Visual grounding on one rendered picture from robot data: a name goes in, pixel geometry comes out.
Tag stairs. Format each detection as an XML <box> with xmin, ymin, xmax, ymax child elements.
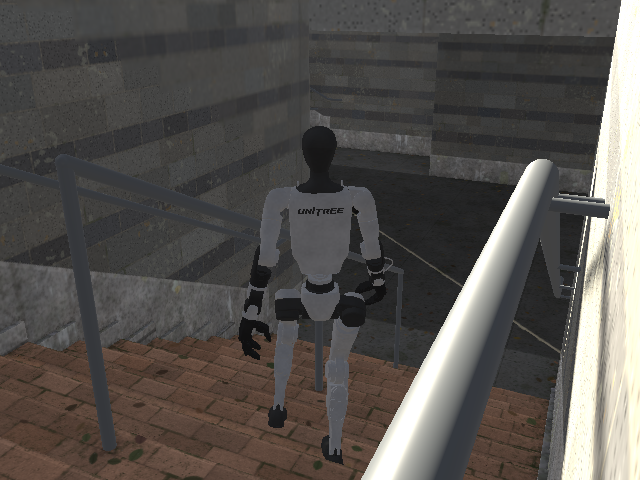
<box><xmin>0</xmin><ymin>333</ymin><xmax>549</xmax><ymax>480</ymax></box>

